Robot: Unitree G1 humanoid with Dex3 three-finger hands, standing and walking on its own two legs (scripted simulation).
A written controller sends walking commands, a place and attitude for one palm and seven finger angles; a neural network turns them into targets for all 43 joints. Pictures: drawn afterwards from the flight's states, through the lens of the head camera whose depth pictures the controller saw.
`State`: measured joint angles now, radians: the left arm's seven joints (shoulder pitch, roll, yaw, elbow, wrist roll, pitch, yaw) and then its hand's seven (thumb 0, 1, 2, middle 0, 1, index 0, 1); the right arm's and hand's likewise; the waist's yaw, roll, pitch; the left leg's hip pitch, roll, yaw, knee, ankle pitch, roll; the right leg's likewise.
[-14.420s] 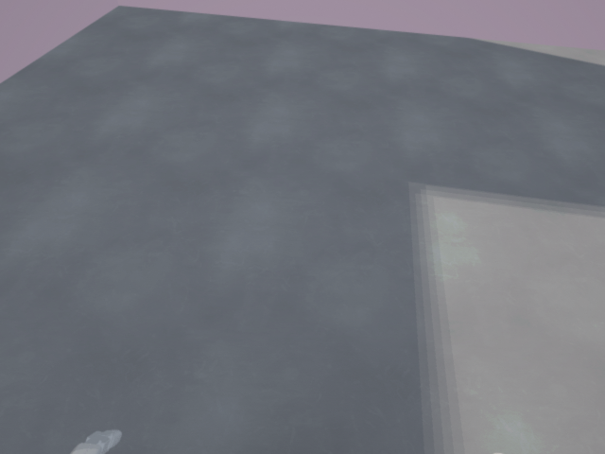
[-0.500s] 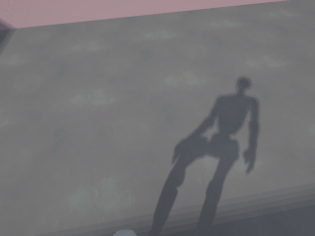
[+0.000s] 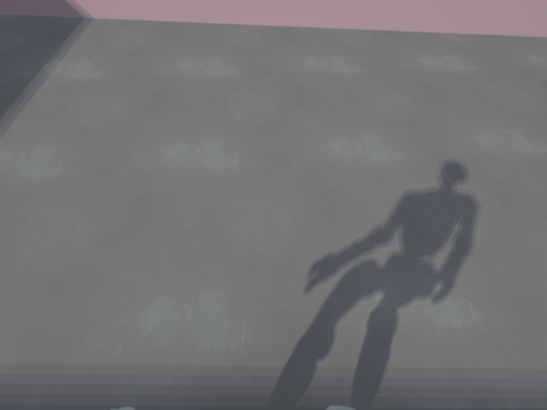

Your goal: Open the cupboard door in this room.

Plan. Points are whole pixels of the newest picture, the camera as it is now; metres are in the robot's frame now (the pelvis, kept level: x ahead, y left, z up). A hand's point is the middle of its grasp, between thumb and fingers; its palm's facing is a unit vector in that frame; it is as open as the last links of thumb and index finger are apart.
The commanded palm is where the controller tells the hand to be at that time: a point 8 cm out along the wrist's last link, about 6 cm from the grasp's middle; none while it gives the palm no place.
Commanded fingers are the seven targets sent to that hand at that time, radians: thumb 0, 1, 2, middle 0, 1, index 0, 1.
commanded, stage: turn or walk to find it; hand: left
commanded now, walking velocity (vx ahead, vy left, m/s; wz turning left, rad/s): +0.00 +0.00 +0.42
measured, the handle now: out of the picture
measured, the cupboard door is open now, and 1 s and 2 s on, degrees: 0 0 0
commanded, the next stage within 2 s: none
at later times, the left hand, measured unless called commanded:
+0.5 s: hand out of the picture -0.01 +0.15 -0.16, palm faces +0.27 -0.93 -0.27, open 7.3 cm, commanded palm none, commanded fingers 0.00 0.90 0.90 -0.20 -0.30 -0.20 -0.30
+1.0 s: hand out of the picture -0.08 +0.21 -0.17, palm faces +0.46 -0.85 -0.24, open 7.4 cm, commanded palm none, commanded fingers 0.00 0.90 0.90 -0.20 -0.30 -0.20 -0.30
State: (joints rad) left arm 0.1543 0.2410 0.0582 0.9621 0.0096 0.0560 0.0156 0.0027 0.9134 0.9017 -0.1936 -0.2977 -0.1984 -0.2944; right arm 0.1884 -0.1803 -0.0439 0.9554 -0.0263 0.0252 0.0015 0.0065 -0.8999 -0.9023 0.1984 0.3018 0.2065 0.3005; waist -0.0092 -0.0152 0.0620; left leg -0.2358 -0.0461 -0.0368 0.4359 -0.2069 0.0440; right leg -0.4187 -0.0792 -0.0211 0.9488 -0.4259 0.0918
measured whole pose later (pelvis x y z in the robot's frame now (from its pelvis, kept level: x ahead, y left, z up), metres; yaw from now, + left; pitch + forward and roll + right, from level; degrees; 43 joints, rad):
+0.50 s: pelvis -0.02 -0.05 +0.00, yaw +15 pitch +0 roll +2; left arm 0.22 0.16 0.03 0.95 0.02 0.00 0.02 0.00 0.92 0.90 -0.20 -0.30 -0.20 -0.30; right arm 0.21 -0.25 -0.09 1.01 -0.02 0.09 0.01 0.01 -0.91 -0.90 0.19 0.30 0.20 0.30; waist -0.01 0.02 0.08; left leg -0.42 0.04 -0.03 1.01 -0.42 -0.08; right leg -0.20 -0.11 -0.22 0.50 -0.29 -0.03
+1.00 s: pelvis -0.06 -0.01 +0.00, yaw +25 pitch +0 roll -1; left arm 0.17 0.25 0.06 0.97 0.01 0.06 0.01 0.00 0.91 0.90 -0.19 -0.30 -0.20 -0.29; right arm 0.17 -0.18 -0.04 0.95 -0.02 0.02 0.00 0.01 -0.90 -0.90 0.20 0.30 0.21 0.30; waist 0.01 -0.03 0.06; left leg -0.22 -0.05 -0.03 0.43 -0.20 0.05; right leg -0.45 -0.09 -0.02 1.03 -0.39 0.10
